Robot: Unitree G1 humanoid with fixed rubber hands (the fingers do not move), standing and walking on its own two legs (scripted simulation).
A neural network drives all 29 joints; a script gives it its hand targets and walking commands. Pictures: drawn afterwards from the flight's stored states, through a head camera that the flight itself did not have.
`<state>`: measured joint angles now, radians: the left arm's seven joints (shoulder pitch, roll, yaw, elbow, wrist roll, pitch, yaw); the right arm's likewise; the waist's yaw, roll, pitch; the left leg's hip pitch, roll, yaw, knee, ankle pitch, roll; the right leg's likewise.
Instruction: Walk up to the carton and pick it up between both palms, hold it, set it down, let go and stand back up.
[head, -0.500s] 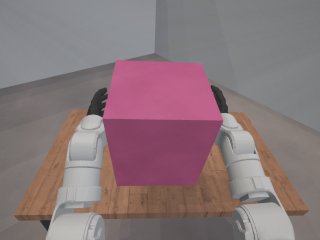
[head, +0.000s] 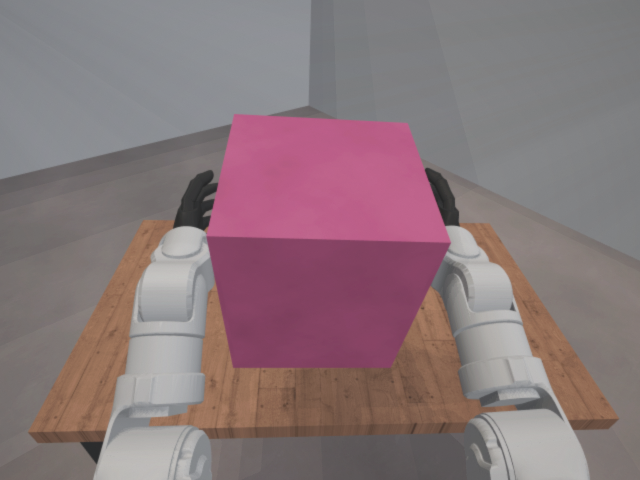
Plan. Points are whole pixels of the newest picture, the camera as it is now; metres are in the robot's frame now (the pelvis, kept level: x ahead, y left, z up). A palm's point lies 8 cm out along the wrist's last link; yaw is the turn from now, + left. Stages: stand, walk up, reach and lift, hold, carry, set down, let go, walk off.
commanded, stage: hold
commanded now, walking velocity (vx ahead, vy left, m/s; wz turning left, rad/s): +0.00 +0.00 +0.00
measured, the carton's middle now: (317, 249) +0.37 +0.01 +0.17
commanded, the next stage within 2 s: none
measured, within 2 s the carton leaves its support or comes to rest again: neither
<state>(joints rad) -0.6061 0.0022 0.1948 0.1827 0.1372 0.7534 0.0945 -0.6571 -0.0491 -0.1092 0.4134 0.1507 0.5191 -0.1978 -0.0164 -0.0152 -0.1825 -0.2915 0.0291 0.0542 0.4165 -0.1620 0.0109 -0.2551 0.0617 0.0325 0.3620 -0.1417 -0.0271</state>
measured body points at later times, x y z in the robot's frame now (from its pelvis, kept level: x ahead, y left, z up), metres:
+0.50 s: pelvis +0.00 +0.00 +0.00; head -0.05 +0.02 +0.45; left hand +0.37 +0.16 +0.19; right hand +0.39 -0.14 +0.19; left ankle +0.03 +0.11 -0.74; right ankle +0.03 -0.10 -0.74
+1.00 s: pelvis +0.00 +0.00 +0.00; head -0.05 +0.02 +0.45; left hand +0.37 +0.16 +0.19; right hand +0.39 -0.14 +0.19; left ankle +0.03 +0.11 -0.74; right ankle +0.03 -0.10 -0.74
